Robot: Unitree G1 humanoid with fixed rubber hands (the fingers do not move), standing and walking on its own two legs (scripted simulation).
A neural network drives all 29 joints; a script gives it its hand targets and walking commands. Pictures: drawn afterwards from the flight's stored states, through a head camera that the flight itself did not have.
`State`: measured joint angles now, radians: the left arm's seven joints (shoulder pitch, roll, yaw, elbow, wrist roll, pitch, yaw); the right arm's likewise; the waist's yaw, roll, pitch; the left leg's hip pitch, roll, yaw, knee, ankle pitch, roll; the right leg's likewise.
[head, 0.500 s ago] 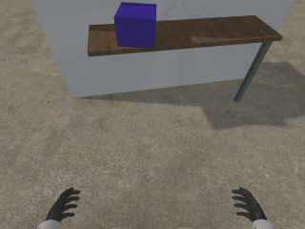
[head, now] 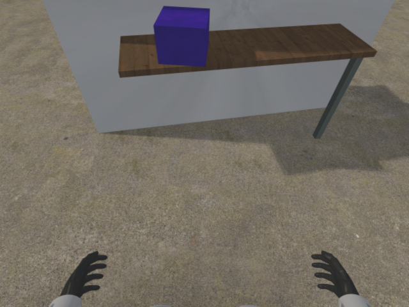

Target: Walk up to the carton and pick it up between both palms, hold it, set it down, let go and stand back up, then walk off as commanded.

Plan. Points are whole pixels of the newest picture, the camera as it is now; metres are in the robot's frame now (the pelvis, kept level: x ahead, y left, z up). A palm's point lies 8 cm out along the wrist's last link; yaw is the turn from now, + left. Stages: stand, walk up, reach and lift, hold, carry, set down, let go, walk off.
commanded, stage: stand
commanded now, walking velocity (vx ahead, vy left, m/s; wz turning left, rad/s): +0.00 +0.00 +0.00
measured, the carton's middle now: (184, 36) +1.17 +0.09 -0.01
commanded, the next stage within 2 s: walk up in 0.70 s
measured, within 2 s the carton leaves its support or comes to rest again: neither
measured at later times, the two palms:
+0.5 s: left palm (72, 295) +0.15 +0.26 -0.07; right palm (346, 294) +0.15 -0.27 -0.06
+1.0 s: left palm (65, 300) +0.14 +0.27 -0.07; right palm (354, 301) +0.14 -0.28 -0.06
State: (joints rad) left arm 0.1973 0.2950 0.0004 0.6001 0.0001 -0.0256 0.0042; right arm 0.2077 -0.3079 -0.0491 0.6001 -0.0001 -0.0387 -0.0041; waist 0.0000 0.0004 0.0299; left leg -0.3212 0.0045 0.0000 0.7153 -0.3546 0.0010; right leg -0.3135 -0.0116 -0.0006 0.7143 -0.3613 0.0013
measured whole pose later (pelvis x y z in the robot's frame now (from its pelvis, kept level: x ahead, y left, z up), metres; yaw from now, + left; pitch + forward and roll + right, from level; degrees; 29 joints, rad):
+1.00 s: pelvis +0.00 +0.00 +0.00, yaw +0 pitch -2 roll +0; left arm 0.24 0.34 0.01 0.60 0.00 -0.03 -0.03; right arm 0.26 -0.34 -0.05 0.60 0.00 -0.07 0.01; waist 0.00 -0.01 0.01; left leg -0.32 0.00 0.00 0.73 -0.45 0.03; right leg -0.31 -0.01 0.00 0.73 -0.45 -0.01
